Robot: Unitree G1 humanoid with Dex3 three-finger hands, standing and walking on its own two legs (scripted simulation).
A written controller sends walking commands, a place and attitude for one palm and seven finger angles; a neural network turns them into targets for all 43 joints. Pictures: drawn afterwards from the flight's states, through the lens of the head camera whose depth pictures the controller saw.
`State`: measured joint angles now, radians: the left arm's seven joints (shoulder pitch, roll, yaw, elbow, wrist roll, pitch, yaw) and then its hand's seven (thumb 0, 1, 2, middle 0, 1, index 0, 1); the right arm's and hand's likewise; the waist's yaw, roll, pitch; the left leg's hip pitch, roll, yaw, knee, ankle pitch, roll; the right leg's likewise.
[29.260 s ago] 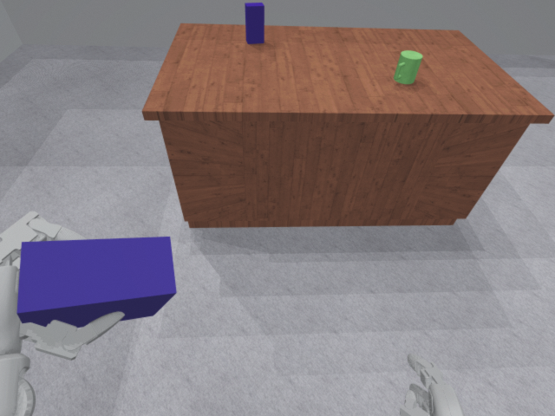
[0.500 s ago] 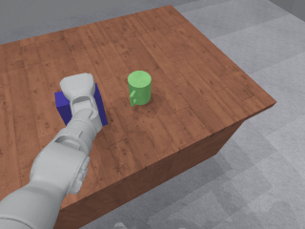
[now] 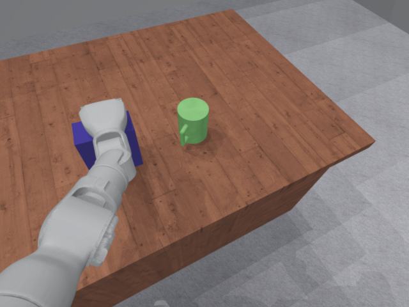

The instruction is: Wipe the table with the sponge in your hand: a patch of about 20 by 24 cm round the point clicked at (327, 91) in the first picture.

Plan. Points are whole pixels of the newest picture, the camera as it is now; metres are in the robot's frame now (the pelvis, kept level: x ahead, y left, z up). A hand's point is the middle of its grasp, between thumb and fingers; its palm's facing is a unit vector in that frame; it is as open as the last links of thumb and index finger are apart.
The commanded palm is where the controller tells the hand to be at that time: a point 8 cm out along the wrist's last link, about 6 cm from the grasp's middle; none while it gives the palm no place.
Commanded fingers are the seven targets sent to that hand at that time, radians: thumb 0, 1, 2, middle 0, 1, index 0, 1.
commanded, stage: wipe back along the third lane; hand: left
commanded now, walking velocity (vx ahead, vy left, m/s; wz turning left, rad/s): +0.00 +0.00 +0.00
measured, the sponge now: (113, 151) +0.46 +0.21 -0.03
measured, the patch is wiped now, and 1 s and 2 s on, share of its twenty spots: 1.00 1.00 1.00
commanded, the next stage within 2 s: none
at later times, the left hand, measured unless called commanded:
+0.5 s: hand (116, 149) +0.43 +0.18 +0.03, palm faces -0.03 -0.01 -1.00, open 10.2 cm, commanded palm +0.38 +0.16 +0.06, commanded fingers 0.00 0.10 1.30 -1.20 -1.60 -1.20 -1.60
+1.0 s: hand (126, 170) +0.38 +0.15 +0.03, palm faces -0.03 -0.02 -1.00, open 10.2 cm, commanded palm +0.33 +0.13 +0.06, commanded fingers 0.00 0.10 1.30 -1.20 -1.60 -1.20 -1.60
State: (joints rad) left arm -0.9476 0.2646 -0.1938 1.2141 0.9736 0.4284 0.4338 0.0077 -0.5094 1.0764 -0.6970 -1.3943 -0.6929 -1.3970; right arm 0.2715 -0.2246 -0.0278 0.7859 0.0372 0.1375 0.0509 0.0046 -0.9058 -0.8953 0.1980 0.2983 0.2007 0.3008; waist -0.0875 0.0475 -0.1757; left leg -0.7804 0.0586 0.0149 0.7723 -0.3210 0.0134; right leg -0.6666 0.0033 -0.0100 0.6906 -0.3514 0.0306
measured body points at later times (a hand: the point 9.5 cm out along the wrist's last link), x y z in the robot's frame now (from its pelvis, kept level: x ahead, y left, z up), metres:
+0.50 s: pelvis +0.03 -0.01 +0.02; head +0.07 -0.01 +0.46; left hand +0.43 +0.18 +0.08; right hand +0.20 -0.24 -0.11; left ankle +0.02 +0.11 -0.71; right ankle -0.02 -0.15 -0.71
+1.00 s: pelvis +0.03 -0.03 +0.02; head +0.04 -0.04 +0.47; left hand +0.37 +0.15 +0.08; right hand +0.23 -0.24 -0.10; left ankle +0.02 +0.11 -0.71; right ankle -0.02 -0.15 -0.71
